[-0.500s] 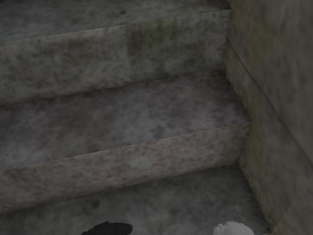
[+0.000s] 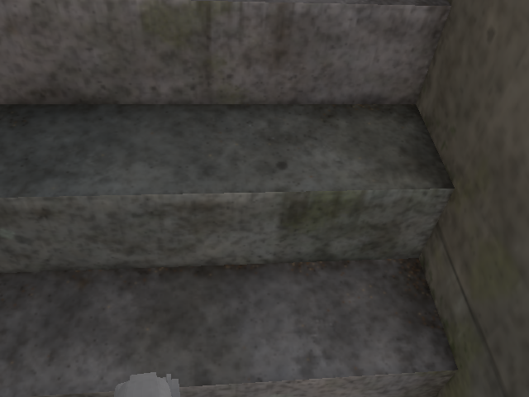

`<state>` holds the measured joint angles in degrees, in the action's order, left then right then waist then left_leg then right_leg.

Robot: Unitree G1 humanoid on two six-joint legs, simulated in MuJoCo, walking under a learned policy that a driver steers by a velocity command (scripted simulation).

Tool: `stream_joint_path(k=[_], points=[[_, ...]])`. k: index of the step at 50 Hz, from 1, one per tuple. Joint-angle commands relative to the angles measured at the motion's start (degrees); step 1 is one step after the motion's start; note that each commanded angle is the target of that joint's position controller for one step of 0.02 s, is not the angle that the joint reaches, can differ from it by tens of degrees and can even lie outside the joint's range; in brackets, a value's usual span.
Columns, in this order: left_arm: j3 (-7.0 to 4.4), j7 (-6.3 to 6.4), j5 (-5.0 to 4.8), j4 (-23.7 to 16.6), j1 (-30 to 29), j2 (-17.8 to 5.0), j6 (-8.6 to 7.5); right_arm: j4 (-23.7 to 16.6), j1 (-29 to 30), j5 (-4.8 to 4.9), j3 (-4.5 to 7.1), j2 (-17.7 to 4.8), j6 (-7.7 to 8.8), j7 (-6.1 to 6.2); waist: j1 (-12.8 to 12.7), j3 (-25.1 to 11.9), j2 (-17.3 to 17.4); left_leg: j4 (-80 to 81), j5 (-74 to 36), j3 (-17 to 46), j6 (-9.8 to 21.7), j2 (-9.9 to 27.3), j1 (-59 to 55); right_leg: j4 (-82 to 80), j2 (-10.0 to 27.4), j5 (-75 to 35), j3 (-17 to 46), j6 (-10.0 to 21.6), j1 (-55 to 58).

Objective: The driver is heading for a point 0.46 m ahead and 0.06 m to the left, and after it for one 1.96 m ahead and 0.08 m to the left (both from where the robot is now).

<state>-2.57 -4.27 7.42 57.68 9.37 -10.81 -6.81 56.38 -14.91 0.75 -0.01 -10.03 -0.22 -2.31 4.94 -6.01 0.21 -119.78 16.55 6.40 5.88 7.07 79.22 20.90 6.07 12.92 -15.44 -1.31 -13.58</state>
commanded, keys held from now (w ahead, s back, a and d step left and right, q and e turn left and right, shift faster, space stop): q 0.22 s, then no key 0.12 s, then e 0.66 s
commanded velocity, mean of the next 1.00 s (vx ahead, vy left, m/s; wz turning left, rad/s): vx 0.05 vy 0.00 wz -0.01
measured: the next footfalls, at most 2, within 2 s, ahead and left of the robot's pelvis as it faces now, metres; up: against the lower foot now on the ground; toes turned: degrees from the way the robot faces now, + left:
left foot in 0.10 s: +0.18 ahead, +0.20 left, +0.21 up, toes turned +13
right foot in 0.74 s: +0.24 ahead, -0.02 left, +0.21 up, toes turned -8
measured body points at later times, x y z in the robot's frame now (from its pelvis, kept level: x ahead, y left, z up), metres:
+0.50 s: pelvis +0.13 +0.12 +0.13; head +0.13 +0.13 +0.58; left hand +0.18 +0.40 -0.01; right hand +0.25 -0.09 +0.00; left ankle +0.14 +0.19 -0.53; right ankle +0.19 -0.05 -0.35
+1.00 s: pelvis +0.20 +0.07 +0.19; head +0.20 +0.05 +0.64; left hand +0.32 +0.32 +0.10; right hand +0.45 -0.18 +0.15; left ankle +0.19 +0.22 -0.42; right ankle +0.21 -0.02 -0.53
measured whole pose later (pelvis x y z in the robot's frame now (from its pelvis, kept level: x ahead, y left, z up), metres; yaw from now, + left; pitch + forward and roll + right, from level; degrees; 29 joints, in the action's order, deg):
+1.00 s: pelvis +0.20 +0.07 +0.19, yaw -2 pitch +5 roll +1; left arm -1.3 -0.6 -1.4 39.0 15.3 -11.2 -4.2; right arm 37.1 0.0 -0.6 4.6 -16.0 4.5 3.2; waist -4.2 -6.4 1.4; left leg -78.2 23.9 2.4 -6.8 0.0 41.8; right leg 38.7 -2.9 18.4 2.9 2.9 -25.7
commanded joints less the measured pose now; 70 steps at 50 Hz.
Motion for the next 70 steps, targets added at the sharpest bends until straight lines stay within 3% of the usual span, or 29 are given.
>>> stream_joint_path(k=[1, 2, 3, 4, 6, 8, 9, 10, 11, 13, 17, 21, 25, 30, 33, 35, 38, 40, 42, 45, 48, 50, 54, 60, 62, 64, 66, 68, 70], points=[[-0.74, -0.76, 0.51, -1.17, 3.66, -7.9, -0.04, -9.15, 11.25, -1.48, -1.95, -0.55, 0.61, 0.62, -1.97, -0.18, 0.39, 17.11, 0.06, 2.34, -1.31, 4.74, 11.36, -11.57, 19.0, 4.01, 11.23, 12.02, 15.58], [-1.42, -0.82, 0.27, -2.86, 0.51, -9.86, 0.64, -10.12, 12.05, -1.81, -2.32, -0.73, 0.42, 0.76, -1.14, -0.64, -1.56, 25.5, 2.45, 1.3, -1.06, 4.81, 5.24, -12.56, 18.65, 3.72, 8.83, 11.33, 12.7], [-4.59, -2.25, -3.32, -4.48, -1.47, -16.04, 3.0, -11.75, 13.29, -1.84, -3.6, -0.76, -0.81, -1.05, -2.81, -0.67, 3.29, 37.4, 21.52, -9.99, -3.36, 1.63, -4.26, -12.58, 16.13, 5.33, 2.92, 11.47, 7.47], [-5.41, -2.27, -5.75, -2.65, 5.85, -15.83, 3.75, -13.44, 17.14, -1.47, -4.1, -2.24, -0.99, -0.87, -7.05, -0.74, 0.08, 39.67, 30.42, -12.62, -3.37, -3.43, -6.42, -10.31, 16.57, 0.08, 6.71, 11.13, 8.52], [-5.16, -1.0, -1.92, -5.25, 3.74, -15.44, 5.3, -12.72, 13.84, 0.98, -4.22, -2.38, 0.47, 0.25, -4.82, -7.71, 2.0, 49.73, 6.38, -9.26, -1.26, -4.54, -19.06, -5.92, 13.56, -16.14, 4.86, 10.32, 11.83], [-4.33, -1.49, -0.63, -9.49, -3.03, -13.81, 1.66, -7.54, -4.8, 4.45, -0.43, -11.96, 3.26, 1.66, 6.32, -18.34, 3.57, 59.23, 0.96, 7.42, 2.92, -5.34, -62.04, 17.62, 6.1, -26.74, 5.24, 3.25, -14.54], [-2.5, -3.04, -0.7, -10.99, -8.34, -7.8, 1.27, -0.14, -22.75, 1.27, 2.01, -17.65, 2.78, 2.28, 11.47, -24.27, 16.37, 74.2, -3.94, 28.59, 7.56, 0.55, -85.17, 33.42, -1.04, 11.68, 11.04, -0.52, -35.99], [-1.84, -5.12, -4.45, -7.45, 0.47, -5.82, 1.81, 6.81, -33.34, -2.07, 5.0, -23.49, 3.66, 0.9, 10.37, -22.3, 20.51, 75.51, -26.68, 35.42, 5.86, 6.34, -86.52, 46.49, -4.27, 9.89, 18.5, -0.39, -38.43], [-3.22, -5.14, -7.77, -7.23, -1.25, -9.06, 1.84, 5.93, -31.1, -1.95, 6.23, -23.56, 4.15, -0.39, 11.97, -13.71, 21.82, 75.25, -29.17, 34.25, 4.18, 6.53, -75.67, 60.89, -7.47, 12.26, 24.1, 0.1, -37.84], [-2.9, -3.45, -8.38, -4.82, -3.12, -8.87, 0.74, 1.46, -15.94, 0.84, 5.36, -18.74, 3.77, -1.68, 7.38, -5.91, 21.48, 67.65, -15.2, 30.75, 6.44, 4.08, -53.38, 86.91, -6.77, 13.15, 28.97, 5.42, -41.03], [-0.66, 0.75, -8.41, 1.74, 5.61, -6.59, 1.55, -6.93, 13.64, 0.28, 1.13, -3.89, 2.62, -0.28, -4.52, -1.2, 1.68, 74.89, 14.81, 26.29, 3.65, -2.02, -35.13, 94.4, -5.73, -3.56, 29.68, 2.82, -41.04], [-2.03, 2.24, -9.22, -2.69, 6.03, -13.1, 4.12, -10.68, 14.18, -0.25, 0.77, -7.15, 5.63, -0.94, -4.96, -0.35, 3.3, 78.52, 10.14, 15.81, 3.53, 1.07, -36.28, 90.09, -5.21, 1.51, 28.76, -8.28, -42.02], [-2.3, 2.92, -9.57, -5.41, 6.72, -11.57, 4.14, -10.55, 11.13, -1.43, -0.22, -8.83, 6.92, -3.61, -4.35, 1.95, 4.94, 83.01, 2.53, 11.12, 5.51, 4.56, -45.58, 93.27, -5.8, 3.4, 25.94, -10.63, -43.09], [-2.03, 2.96, -7.42, -8.13, 9.02, -8.7, 3.17, -14.35, 17.24, -0.83, -0.66, -8.0, 8.39, -2.32, -7.23, 1.39, 3.92, 83.9, -10.9, 3.55, 3.04, 5.34, -58.03, 70.8, -1.82, 2.19, 20.8, -10.12, -36.86], [-0.15, 3.42, -6.22, -14.47, 0.41, -5.46, 4.2, -12.56, 11.38, 0.82, 1.92, -11.52, 6.06, -1.35, -2.66, 3.2, 5.68, 87.32, -3.58, 3.74, 3.03, 8.09, -68.13, 36.27, -1.25, 15.76, 12.83, -8.12, -32.24], [1.1, 4.01, -6.49, -16.56, 5.09, -2.5, 3.79, -13.19, 14.96, -1.6, 3.7, -14.49, 6.65, -0.81, -5.5, 2.38, 12.79, 89.14, -24.54, 6.58, 6.44, 14.33, -69.84, 40.14, 0.81, 11.14, 13.93, -6.88, -24.51], [0.82, 4.33, -7.53, -14.54, 9.82, -2.84, 0.12, -17.35, 23.03, -1.89, 3.82, -10.89, 6.04, 0.17, -8.27, -0.64, -0.82, 73.64, -29.19, -4.06, 0.97, 5.88, -68.07, 20.08, -5.18, -10.52, 11.67, 0.49, -12.87], [-2.38, 4.44, -8.96, -15.32, 14.36, -16.51, -0.94, -23.79, 26.81, -1.38, 4.2, -7.63, 5.91, 3.26, -7.99, -2.47, -19.2, 42.85, 15.51, -9.7, -11.62, -12.19, -41.73, 5.99, 6.43, -31.33, 44.06, 19.13, 4.49], [-2.81, 2.67, -7.44, -18.49, 10.62, -13.97, 0.27, -22.99, 22.45, -0.24, 5.6, -9.72, 5.71, 4.08, -9.34, -1.12, -11.75, 21.32, 11.38, 0.82, -12.11, -11.06, -26.6, 6.89, 6.17, -11.17, 46.41, 17.13, 3.13], [-0.62, 2.83, -8.67, -22.2, 3.34, -7.59, 1.71, -22.75, 20.92, -1.33, 5.36, -8.91, 5.91, 6.61, -6.83, -3.29, -0.81, 29.23, 6.91, -0.57, -10.48, -6.42, -22.84, 6.99, 5.27, -4.88, 43.46, 16.76, 0.28], [-0.92, 3.83, -9.11, -24.26, 0.97, -8.79, 1.55, -24.8, 20.04, -1.23, 4.72, -8.01, 5.17, 6.65, -6.63, -4.56, -7.51, 37.23, 9.24, -3.76, -13.72, -6.79, -29.98, 2.49, 4.32, -7.49, 40.27, 16.35, -2.21], [-1.36, 4.64, -9.08, -25.95, -0.83, -9.9, 1.58, -25.16, 18.45, -1.46, 4.09, -6.54, 5.73, 4.03, -7.68, -2.23, -3.45, 55.32, 5.41, -5.61, -13.21, -6.52, -35.13, 1.98, 2.18, -5.5, 37.27, 15.15, -2.96], [-2.28, 2.86, -6.42, -27.47, -6.31, -11.04, -0.42, -25.49, 8.97, -1.25, 6.17, -9.54, 5.24, 3.38, -3.0, -1.32, -8.93, 42.83, 5.45, -4.14, -9.82, -6.25, -45.79, 8.81, 6.03, -32.22, 37.53, 18.27, -7.02], [-2.59, 3.95, -8.99, -25.03, -9.45, -10.54, 6.14, -26.93, 4.73, 0.84, 3.03, -1.73, 5.27, 1.5, -2.97, -1.27, -5.68, 88.19, -7.53, -7.83, -6.92, -9.27, -59.28, 13.91, -0.06, -16.98, 36.6, 14.29, -5.44], [-0.4, 4.13, -8.73, -25.22, 0.26, -2.01, 5.78, -25.43, 0.83, 0.64, 5.32, -11.84, 6.03, 2.41, -9.35, -8.14, 9.03, 89.56, -49.71, 14.81, 8.8, 8.04, -76.39, 28.23, -7.6, 8.22, 25.31, 1.18, -17.83], [-0.09, 4.82, -10.09, -22.86, -3.12, -2.75, 3.8, -28.08, 7.44, 2.11, 2.4, -3.6, 4.76, -1.51, -8.17, -3.65, 4.32, 90.01, -35.89, 21.67, 11.08, 10.92, -68.77, 32.66, -3.86, 9.84, 23.46, -6.45, -18.69], [0.09, 4.49, -9.61, -23.35, -7.21, -3.17, 3.72, -28.71, 11.3, 2.77, 1.6, -1.92, 4.61, -3.5, -8.84, 1.19, 2.46, 91.42, -14.34, 11.08, 2.99, 2.7, -60.96, 21.28, -3.82, 4.54, 19.74, -4.63, -12.92], [-0.27, 3.62, -8.06, -23.56, -7.98, -5.45, 3.65, -23.7, -0.1, 2.07, 3.92, -7.68, 4.01, -3.15, -3.77, 1.79, 4.67, 99.29, 13.11, 12.76, 3.78, 2.49, -61.79, 18.78, -6.34, 12.47, 17.07, -1.2, -9.66], [0.25, 3.69, -9.48, -23.94, -10.52, -3.81, 2.91, -23.78, 3.71, 1.11, 3.04, -5.01, 4.79, -2.48, -4.18, 3.31, 4.89, 98.11, 5.89, 12.75, 3.93, 3.57, -69.02, 17.03, -3.9, 5.85, 18.9, 1.15, -16.89]])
